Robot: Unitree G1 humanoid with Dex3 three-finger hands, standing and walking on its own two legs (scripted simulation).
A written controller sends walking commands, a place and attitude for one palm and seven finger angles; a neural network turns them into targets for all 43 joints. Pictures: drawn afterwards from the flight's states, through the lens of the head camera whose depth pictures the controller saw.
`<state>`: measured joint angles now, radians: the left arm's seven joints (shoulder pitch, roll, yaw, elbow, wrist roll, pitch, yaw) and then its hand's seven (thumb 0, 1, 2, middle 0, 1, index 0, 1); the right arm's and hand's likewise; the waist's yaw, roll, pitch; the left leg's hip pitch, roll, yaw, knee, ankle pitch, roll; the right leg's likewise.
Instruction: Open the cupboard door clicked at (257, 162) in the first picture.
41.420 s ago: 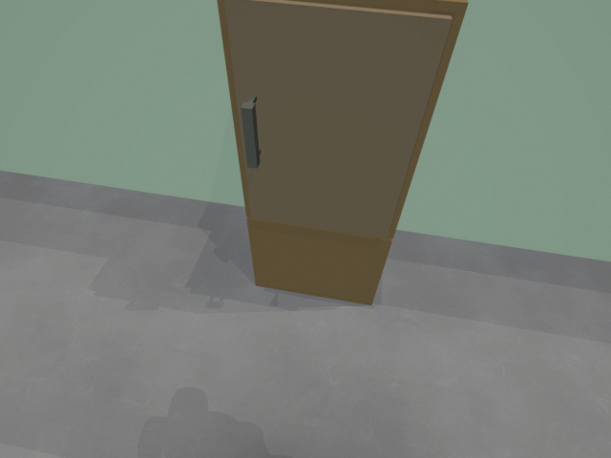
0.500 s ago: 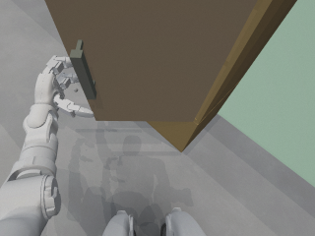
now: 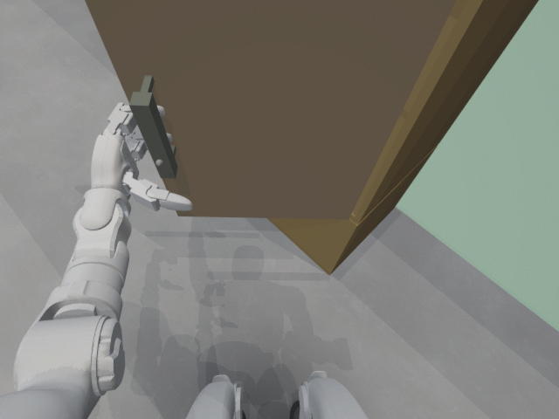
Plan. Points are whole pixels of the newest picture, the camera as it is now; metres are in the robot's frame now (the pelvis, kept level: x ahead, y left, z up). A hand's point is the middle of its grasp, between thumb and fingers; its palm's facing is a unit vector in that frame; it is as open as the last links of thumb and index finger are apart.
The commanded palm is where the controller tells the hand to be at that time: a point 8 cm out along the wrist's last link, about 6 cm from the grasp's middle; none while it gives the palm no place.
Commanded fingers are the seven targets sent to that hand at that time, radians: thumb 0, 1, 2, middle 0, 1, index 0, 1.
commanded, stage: slide the fingers in behind the handle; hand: left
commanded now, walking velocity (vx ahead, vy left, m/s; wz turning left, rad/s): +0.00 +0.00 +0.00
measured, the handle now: (159, 130) +0.53 +0.17 +0.06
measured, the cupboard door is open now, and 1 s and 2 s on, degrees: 45 45 75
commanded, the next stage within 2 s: close the thumb around the handle in 0.32 s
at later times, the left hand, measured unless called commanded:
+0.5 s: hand (167, 161) +0.47 +0.15 +0.06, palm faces -0.03 -1.00 -0.03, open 14.0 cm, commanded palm +0.44 +0.21 +0.06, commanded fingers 0.00 -0.22 0.42 -0.32 -1.23 -0.32 -1.23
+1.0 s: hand (164, 161) +0.47 +0.16 +0.06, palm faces -0.04 -1.00 -0.02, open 6.3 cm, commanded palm +0.44 +0.21 +0.06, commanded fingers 0.00 0.90 0.90 -0.40 -1.35 -0.40 -1.35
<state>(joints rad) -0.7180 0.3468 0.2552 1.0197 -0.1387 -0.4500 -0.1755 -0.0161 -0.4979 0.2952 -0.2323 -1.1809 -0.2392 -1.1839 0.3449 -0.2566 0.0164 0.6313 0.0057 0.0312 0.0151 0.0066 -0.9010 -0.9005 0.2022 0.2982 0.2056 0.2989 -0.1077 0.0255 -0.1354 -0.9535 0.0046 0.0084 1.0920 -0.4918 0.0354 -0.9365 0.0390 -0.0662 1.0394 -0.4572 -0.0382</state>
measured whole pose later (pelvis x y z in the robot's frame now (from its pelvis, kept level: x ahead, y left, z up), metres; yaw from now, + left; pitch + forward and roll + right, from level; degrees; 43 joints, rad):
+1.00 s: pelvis +0.00 +0.00 +0.00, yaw -1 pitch +20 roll -2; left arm -0.72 0.35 0.30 1.03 -0.12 -0.45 -0.20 0.00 0.63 0.78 -0.34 -1.29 -0.35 -1.30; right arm 0.35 -0.26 0.02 0.62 0.01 0.03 0.01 0.01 -0.90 -0.90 0.20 0.30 0.21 0.30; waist -0.12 0.02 -0.14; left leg -0.95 0.01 0.03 1.09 -0.49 0.04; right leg -0.95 0.05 -0.05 1.04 -0.45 -0.03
